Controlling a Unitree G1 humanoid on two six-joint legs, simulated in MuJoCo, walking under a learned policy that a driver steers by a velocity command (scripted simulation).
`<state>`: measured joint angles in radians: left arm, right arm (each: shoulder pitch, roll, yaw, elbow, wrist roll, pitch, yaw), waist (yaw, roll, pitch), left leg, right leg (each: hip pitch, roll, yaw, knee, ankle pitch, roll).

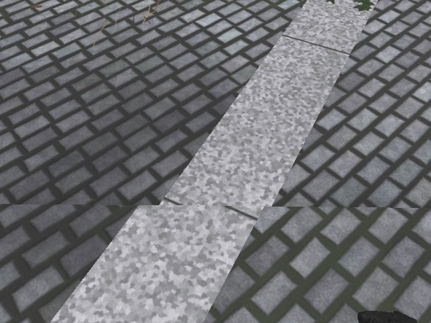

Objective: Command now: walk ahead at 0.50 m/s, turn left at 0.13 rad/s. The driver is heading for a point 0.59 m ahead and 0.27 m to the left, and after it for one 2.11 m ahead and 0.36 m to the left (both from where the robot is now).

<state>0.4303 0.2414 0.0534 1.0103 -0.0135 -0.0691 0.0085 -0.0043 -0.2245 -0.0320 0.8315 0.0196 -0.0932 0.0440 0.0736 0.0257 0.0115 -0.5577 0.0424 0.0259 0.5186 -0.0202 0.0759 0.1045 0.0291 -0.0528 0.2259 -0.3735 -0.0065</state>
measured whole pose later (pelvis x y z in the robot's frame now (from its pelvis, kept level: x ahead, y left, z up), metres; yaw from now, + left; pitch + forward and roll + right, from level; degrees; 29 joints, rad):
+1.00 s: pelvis +0.53 +0.10 +0.00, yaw +31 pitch +1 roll -2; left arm 0.48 0.18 0.02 1.03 0.08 -0.13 -0.01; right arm 0.05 -0.19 -0.02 0.84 -0.06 -0.05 0.09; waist 0.09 0.02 0.02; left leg -0.60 0.07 0.01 0.65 -0.05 0.09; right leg 0.18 -0.03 -0.31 0.15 -0.32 0.05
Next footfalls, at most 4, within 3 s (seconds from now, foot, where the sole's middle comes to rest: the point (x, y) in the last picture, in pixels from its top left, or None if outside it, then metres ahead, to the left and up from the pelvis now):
0.04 left None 0.19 0.11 -0.77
0.52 right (261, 316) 0.49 -0.07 -0.77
1.06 left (144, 258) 0.65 0.32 -0.77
1.80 right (184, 170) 1.13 0.25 -0.91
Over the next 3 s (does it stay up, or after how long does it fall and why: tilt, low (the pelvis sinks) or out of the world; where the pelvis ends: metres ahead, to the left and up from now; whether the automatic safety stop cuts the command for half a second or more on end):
stays up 1.58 0.31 -0.12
